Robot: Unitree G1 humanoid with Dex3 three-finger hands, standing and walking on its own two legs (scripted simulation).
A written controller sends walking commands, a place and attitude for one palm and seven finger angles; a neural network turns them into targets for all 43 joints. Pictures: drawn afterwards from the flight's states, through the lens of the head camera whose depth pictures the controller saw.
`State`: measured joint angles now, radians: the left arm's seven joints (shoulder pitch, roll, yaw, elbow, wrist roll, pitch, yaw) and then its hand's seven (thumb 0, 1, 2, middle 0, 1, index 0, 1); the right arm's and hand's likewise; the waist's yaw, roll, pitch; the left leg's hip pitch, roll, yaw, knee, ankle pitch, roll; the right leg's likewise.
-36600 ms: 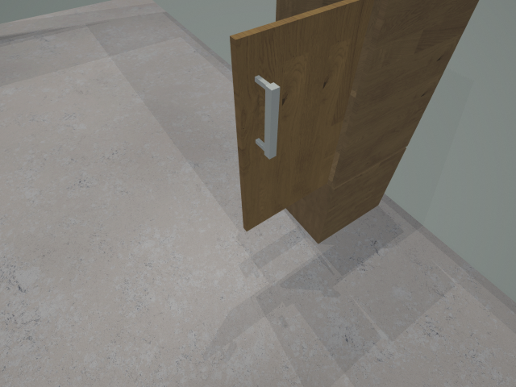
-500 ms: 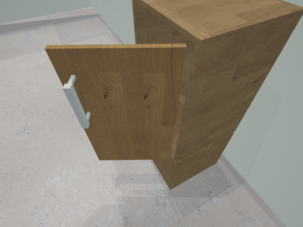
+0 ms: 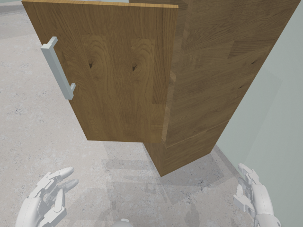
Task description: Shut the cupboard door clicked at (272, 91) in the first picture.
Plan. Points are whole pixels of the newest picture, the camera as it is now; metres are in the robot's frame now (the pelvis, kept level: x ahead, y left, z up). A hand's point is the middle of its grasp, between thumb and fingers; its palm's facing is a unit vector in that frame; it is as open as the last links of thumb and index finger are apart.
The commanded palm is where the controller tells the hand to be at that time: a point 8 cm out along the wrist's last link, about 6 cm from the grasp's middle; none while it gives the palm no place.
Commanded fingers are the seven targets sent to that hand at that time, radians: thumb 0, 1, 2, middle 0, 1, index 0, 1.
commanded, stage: raise the hand and make a fist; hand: left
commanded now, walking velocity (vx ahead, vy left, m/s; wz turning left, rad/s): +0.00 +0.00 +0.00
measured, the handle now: (62, 70) +0.48 +0.30 +0.15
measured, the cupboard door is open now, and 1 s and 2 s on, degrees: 62 62 62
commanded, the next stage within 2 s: bring the fist close to the handle in 1.46 s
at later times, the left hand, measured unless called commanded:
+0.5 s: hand (40, 177) +0.20 +0.25 +0.09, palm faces +0.11 -0.99 -0.04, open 3.7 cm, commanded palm +0.17 +0.29 +0.09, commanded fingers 0.00 0.90 0.90 -1.08 -1.26 -1.08 -1.26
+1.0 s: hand (24, 159) +0.22 +0.27 +0.14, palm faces +0.07 -1.00 -0.06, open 3.1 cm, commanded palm +0.19 +0.32 +0.15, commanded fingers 0.00 0.90 0.90 -1.30 -1.50 -1.30 -1.50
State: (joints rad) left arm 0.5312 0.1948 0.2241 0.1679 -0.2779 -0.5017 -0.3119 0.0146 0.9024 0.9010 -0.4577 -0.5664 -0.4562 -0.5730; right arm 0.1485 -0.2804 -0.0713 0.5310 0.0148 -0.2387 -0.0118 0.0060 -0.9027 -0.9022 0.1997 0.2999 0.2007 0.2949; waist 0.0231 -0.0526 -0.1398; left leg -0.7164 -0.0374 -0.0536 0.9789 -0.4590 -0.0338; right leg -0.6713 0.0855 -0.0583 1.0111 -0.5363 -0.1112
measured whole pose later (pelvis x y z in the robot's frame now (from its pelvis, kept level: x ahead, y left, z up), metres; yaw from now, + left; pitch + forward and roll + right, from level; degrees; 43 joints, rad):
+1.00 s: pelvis -0.01 +0.08 +0.03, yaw +0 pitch +3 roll -2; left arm 0.34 0.26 0.13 -0.23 -0.24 -0.07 -0.14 0.02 0.90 0.90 -1.29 -1.47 -1.28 -1.48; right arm 0.26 -0.22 0.09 0.52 0.03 -0.22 -0.06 0.01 -0.90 -0.90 0.21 0.30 0.21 0.30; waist 0.04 0.04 -0.08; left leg -0.48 -0.08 -0.03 0.79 -0.36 0.08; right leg -0.40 0.04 -0.03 0.74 -0.40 -0.01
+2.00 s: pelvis +0.00 +0.04 +0.04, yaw -1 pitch +4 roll +0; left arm 0.04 0.29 0.28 0.14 -0.32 -0.07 -0.26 0.02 0.90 0.90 -1.30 -1.49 -1.30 -1.50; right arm 0.26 -0.27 0.03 0.61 0.06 -0.20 -0.09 0.01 -0.90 -0.90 0.20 0.30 0.20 0.30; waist 0.02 0.04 -0.08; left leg -0.44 -0.04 -0.03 0.71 -0.34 0.02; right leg -0.38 0.07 -0.02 0.70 -0.40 -0.07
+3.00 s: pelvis +0.00 +0.06 +0.04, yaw -1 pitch +6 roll -1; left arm -0.41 0.35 0.30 0.62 -0.23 -0.17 -0.21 0.02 0.90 0.90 -1.30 -1.50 -1.30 -1.50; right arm 0.29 -0.27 0.03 0.64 0.05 -0.08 -0.07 0.01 -0.90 -0.90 0.20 0.30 0.20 0.30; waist -0.02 0.03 -0.07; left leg -0.50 -0.05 -0.02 0.71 -0.33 0.05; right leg -0.42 0.06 -0.02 0.68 -0.37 -0.04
